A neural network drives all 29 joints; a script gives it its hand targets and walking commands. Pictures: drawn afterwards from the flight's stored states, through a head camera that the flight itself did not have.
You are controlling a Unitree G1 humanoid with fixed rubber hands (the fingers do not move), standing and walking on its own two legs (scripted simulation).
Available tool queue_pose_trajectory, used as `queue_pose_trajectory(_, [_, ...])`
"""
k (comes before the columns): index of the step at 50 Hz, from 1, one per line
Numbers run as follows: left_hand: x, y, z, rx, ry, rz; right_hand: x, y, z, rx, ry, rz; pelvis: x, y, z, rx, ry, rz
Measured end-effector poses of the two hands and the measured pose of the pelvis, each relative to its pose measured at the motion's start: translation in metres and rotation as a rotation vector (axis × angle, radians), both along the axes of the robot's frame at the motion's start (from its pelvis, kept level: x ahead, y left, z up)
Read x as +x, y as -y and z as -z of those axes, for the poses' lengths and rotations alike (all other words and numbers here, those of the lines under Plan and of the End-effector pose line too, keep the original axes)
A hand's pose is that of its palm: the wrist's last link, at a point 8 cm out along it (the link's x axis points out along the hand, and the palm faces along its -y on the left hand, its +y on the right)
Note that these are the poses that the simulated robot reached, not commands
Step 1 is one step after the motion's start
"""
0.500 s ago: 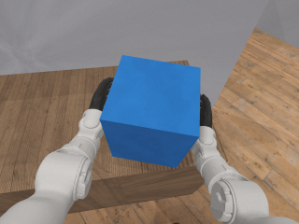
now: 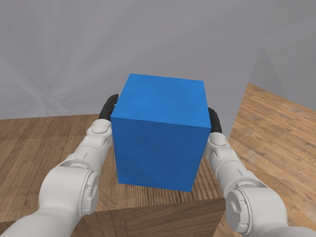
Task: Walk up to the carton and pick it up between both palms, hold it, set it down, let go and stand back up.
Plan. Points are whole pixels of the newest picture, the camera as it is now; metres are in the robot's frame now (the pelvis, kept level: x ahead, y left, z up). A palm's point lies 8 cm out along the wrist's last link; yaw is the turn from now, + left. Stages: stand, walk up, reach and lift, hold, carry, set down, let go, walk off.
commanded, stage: reach and lift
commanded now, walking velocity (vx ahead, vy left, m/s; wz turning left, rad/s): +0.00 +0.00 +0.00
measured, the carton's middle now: (160, 132) +0.39 -0.01 +0.10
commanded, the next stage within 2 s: hold in 1.62 s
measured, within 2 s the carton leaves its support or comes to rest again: neither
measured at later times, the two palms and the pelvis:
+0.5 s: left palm (102, 108) +0.40 +0.14 +0.18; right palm (214, 115) +0.38 -0.16 +0.16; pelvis +0.02 +0.00 +0.01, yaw +0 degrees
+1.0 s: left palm (100, 107) +0.39 +0.14 +0.19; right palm (215, 117) +0.37 -0.16 +0.16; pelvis +0.02 +0.00 +0.01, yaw +0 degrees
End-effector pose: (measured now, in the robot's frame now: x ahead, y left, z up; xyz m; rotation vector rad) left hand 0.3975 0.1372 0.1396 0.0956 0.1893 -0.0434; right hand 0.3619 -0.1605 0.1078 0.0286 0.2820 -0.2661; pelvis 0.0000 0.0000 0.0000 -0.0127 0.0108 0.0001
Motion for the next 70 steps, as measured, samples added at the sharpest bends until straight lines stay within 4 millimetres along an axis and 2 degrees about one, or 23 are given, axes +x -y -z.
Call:
queue_pose_trajectory(8, [0.013,0.013,-0.008,-0.025,-0.014,-0.014,0.014,0.013,-0.007,0.008,-0.010,-0.003,0.008,0.009,-0.002,0.012,-0.009,-0.001])
queue_pose_trajectory(14, [0.019,0.012,-0.024,-0.057,0.012,-0.034,0.025,0.013,-0.026,0.007,0.019,-0.015,0.017,0.010,-0.005,0.013,0.012,0.000])
queue_pose_trajectory(21, [0.011,0.000,-0.036,-0.063,0.017,-0.060,0.026,0.002,-0.046,-0.005,0.023,-0.039,0.024,0.005,-0.007,0.008,0.065,0.000])
queue_pose_trajectory(30, [-0.001,-0.009,-0.046,-0.080,0.009,-0.077,0.018,-0.006,-0.057,-0.025,0.017,-0.057,0.022,0.001,-0.007,0.003,0.109,-0.001])
queue_pose_trajectory(43, [-0.009,-0.007,-0.049,-0.071,-0.005,-0.084,0.011,-0.005,-0.053,-0.023,0.006,-0.069,0.015,0.003,-0.007,0.004,0.129,-0.001])
queue_pose_trajectory(70, [-0.002,-0.009,-0.060,-0.069,-0.003,-0.099,0.022,-0.008,-0.062,-0.016,0.015,-0.080,0.020,0.002,-0.007,0.001,0.117,0.000])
